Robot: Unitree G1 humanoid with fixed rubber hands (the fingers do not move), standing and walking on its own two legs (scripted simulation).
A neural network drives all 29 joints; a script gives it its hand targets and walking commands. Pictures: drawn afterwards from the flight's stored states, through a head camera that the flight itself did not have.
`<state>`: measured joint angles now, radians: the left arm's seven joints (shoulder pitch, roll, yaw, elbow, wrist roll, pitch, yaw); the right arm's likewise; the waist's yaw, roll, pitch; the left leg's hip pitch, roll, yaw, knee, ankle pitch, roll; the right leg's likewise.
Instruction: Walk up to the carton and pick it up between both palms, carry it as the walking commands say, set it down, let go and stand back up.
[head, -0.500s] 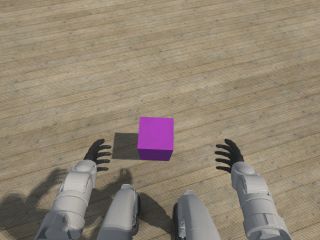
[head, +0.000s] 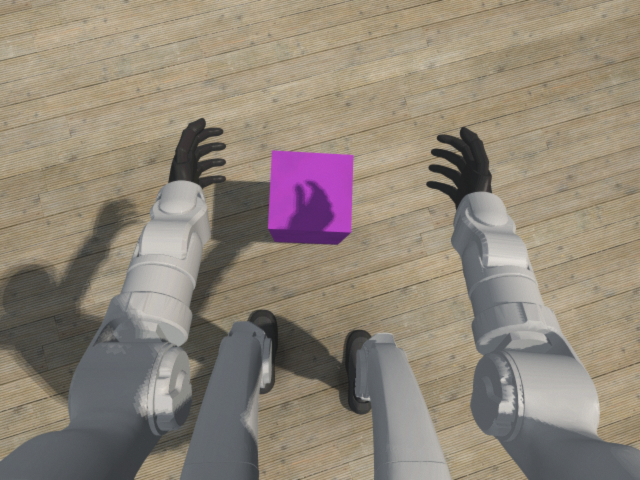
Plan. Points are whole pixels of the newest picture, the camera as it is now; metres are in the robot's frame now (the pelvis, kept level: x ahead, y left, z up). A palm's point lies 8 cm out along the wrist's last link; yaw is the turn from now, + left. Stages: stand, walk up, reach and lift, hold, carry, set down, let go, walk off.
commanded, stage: reach and lift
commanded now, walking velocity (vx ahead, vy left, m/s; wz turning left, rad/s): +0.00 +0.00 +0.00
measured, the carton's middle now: (309, 203) +0.50 +0.02 -0.54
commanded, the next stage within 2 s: none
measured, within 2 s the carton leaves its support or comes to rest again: neither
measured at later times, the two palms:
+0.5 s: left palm (194, 147) +0.49 +0.18 -0.15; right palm (454, 157) +0.49 -0.17 -0.15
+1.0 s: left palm (226, 174) +0.50 +0.17 -0.32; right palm (415, 185) +0.50 -0.17 -0.31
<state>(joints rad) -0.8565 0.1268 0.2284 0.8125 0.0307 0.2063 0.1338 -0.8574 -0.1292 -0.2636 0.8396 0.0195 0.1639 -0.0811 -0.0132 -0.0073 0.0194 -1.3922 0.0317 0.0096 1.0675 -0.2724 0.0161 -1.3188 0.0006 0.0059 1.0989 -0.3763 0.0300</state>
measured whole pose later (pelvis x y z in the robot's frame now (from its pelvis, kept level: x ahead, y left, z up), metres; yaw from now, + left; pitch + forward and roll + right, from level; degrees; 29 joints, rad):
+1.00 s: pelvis -0.02 +0.00 -0.18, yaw -2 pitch +48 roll -3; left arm -1.17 0.21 0.22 0.92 -0.06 0.10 0.14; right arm -1.14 -0.20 -0.21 0.88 0.08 0.11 -0.14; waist 0.01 0.00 -0.02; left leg -2.13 0.01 -0.03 1.75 -0.46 0.00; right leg -2.04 0.02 0.02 1.79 -0.59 0.05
